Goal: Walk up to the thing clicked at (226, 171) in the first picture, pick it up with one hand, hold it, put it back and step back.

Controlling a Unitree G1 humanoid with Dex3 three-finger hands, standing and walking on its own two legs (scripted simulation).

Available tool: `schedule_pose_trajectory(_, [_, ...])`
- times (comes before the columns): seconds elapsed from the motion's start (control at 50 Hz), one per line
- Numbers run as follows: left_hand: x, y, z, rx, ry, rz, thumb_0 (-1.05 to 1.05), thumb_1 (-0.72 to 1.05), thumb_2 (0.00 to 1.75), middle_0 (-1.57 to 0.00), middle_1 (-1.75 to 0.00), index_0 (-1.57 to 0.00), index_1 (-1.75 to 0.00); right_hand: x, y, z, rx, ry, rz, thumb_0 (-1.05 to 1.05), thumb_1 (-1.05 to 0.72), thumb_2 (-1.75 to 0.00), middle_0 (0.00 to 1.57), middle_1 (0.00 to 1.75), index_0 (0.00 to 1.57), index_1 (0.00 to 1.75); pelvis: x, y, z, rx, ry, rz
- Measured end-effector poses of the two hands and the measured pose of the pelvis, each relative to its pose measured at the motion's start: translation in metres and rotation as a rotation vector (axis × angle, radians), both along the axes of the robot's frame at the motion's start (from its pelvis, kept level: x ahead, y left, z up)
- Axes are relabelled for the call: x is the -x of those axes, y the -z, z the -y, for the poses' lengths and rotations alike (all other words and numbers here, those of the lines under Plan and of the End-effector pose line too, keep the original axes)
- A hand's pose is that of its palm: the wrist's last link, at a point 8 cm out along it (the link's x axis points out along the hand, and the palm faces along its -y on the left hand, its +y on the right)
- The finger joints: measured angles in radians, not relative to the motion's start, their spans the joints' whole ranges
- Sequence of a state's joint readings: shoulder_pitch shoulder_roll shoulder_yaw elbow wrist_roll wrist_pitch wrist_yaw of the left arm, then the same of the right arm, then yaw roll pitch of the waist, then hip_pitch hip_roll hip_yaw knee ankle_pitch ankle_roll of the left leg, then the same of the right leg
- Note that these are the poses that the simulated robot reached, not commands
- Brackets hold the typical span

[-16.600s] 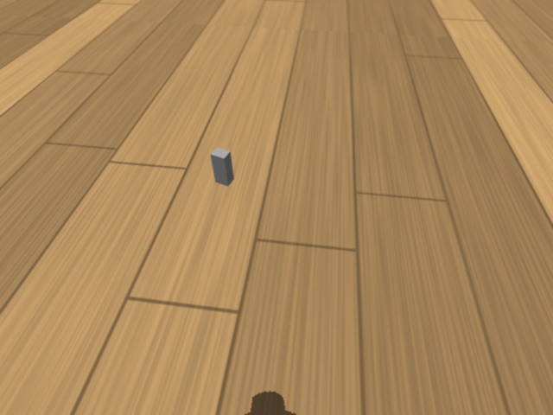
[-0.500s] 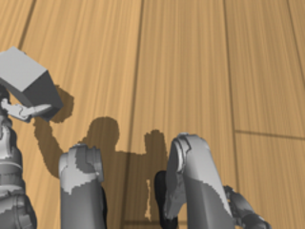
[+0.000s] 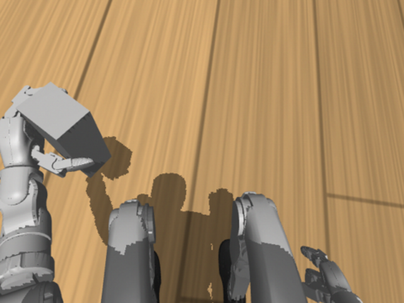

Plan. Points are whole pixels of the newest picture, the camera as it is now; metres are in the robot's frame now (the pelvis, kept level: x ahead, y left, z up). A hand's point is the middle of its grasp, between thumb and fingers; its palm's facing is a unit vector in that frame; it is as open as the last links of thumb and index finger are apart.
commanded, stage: lift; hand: left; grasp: from the side
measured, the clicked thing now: (73, 137) +0.43 +0.23 -0.03
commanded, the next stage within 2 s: hold in 1.88 s
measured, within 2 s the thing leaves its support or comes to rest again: neither
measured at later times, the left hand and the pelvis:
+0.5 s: hand out of the picture +0.40 +0.22 +0.20, palm faces +0.18 -0.98 -0.04, open 12.8 cm; pelvis +0.03 +0.00 +0.16, yaw +2 degrees
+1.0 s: hand out of the picture +0.40 +0.22 +0.31, palm faces +0.17 -0.99 -0.03, open 12.8 cm; pelvis +0.05 +0.01 +0.27, yaw +3 degrees
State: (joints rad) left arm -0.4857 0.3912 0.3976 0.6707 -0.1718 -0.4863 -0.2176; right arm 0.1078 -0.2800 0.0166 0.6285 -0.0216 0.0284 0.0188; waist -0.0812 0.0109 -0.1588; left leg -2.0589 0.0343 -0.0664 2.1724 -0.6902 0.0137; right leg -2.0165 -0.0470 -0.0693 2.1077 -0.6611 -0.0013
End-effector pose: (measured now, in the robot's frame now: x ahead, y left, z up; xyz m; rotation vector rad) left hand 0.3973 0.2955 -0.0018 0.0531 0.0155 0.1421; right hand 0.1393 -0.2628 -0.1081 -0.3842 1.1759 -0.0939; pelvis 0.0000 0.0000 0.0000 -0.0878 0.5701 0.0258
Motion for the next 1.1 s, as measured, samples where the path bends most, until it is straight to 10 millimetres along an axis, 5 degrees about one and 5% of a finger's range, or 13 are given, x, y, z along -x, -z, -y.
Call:
schedule_pose_trajectory(0.2, [0.014, -0.074, 0.011, 0.024, -0.012, 0.017, -0.01, -0.61, 0.71, -0.59, -0.98, -0.58, -0.96, -0.021, -0.055, -0.006, -0.03, 0.022, 0.098, 0.0, -0.93, -0.9, 0.21, 0.3, 0.2, 0.3, -0.005, -0.055, 0.002, -0.015, -0.007, 0.017])
schedule_pose_trajectory(0.44, [0.028, -0.183, 0.022, 0.006, -0.037, 0.01, -0.01, -0.61, 0.73, -0.58, -0.99, -0.57, -0.97, -0.048, -0.149, -0.014, -0.048, 0.055, 0.196, 0.01, -0.93, -0.9, 0.21, 0.3, 0.2, 0.3, -0.023, -0.142, 0.0, -0.025, -0.019, 0.088])
schedule_pose_trajectory(0.58, [0.031, -0.229, 0.027, 0.003, -0.023, -0.02, -0.01, -0.61, 0.74, -0.57, -0.99, -0.56, -0.97, -0.054, -0.202, -0.019, -0.05, 0.062, 0.242, 0.01, -0.93, -0.9, 0.21, 0.3, 0.2, 0.3, -0.033, -0.187, -0.003, -0.027, -0.028, 0.152])
schedule_pose_trajectory(0.78, [0.029, -0.274, 0.025, 0.02, -0.023, -0.017, -0.01, -0.61, 0.75, -0.56, -1.0, -0.55, -0.98, -0.05, -0.249, -0.024, -0.051, 0.053, 0.243, 0.01, -0.93, -0.9, 0.21, 0.3, 0.2, 0.3, -0.044, -0.232, -0.007, -0.032, -0.034, 0.229])
schedule_pose_trajectory(1.1, [0.025, -0.325, 0.032, 0.021, -0.017, 0.001, -0.01, -0.61, 0.77, -0.57, -0.99, -0.56, -0.97, -0.045, -0.286, -0.039, -0.084, 0.045, 0.214, 0.01, -0.93, -0.9, 0.21, 0.3, 0.2, 0.3, -0.056, -0.277, -0.011, -0.046, -0.035, 0.316])
